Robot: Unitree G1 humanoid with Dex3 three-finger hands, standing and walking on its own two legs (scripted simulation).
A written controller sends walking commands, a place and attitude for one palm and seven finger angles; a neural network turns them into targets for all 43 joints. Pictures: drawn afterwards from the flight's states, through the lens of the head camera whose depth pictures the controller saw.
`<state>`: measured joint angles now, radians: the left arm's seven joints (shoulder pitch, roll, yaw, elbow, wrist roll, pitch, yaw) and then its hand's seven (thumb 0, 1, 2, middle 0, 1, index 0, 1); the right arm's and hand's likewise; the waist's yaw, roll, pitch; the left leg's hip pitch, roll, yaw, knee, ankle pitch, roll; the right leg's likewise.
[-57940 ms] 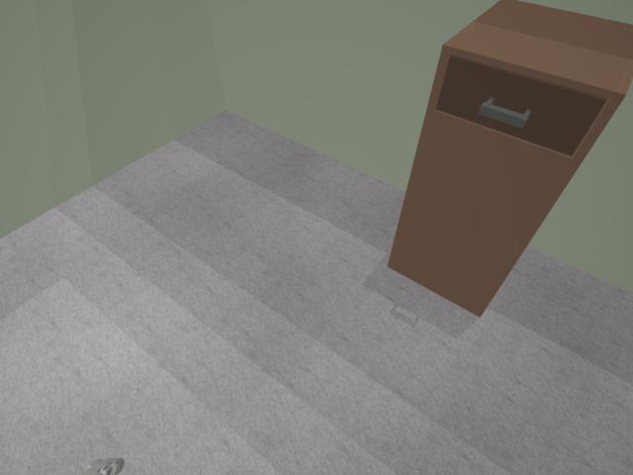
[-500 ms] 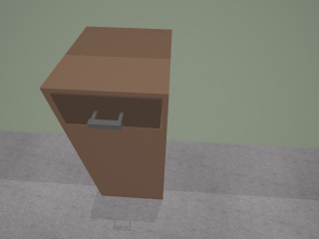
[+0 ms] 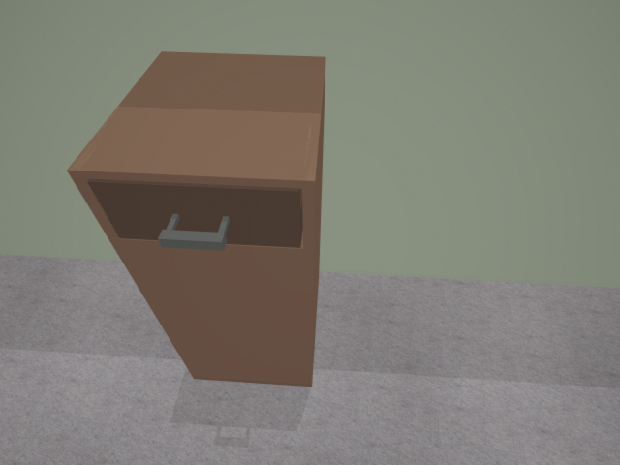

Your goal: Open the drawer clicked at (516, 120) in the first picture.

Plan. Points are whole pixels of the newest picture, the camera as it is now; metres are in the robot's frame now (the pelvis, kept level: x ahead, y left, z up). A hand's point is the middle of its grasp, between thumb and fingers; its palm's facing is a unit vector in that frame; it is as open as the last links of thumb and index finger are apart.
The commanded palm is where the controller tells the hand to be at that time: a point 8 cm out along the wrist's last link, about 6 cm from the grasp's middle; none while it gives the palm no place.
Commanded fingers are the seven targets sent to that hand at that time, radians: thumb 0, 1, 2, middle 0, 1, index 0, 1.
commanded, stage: come to a stop and stand still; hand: left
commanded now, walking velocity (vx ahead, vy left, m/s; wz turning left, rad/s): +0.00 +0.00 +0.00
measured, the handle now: (196, 230) +0.46 +0.23 +0.01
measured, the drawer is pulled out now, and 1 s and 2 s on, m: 0.00 0.00 0.00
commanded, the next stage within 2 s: look again from close up in 0.34 s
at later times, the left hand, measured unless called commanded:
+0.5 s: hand out of the picture -0.06 +0.14 -0.17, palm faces +0.07 -0.98 -0.17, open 7.4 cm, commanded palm none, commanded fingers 0.00 0.90 0.90 -0.20 -0.30 -0.20 -0.30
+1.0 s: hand out of the picture -0.05 +0.21 -0.18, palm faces +0.03 -0.98 -0.19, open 7.4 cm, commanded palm +0.05 +0.26 -0.07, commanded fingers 0.00 0.88 0.89 -0.20 -0.31 -0.20 -0.31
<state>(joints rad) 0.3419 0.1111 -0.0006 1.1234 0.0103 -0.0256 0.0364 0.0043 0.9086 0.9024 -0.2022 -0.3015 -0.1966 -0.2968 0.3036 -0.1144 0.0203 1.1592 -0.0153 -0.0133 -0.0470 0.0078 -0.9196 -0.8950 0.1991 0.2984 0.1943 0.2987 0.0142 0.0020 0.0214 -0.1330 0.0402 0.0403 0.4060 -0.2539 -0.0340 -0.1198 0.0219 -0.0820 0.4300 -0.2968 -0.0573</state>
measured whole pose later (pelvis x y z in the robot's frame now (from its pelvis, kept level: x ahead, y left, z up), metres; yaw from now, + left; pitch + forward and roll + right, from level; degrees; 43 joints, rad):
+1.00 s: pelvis -0.05 +0.04 +0.00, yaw +0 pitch -2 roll +0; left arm 0.34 0.15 -0.01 1.06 0.02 0.00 0.04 0.01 0.91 0.90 -0.20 -0.30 -0.20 -0.30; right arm 0.35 -0.13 0.02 1.08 -0.02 0.00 -0.02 0.01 -0.92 -0.89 0.20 0.30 0.20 0.30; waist 0.00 -0.01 0.00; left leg -0.23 -0.03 0.07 0.48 -0.23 0.06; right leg -0.21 -0.03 -0.07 0.49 -0.25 0.00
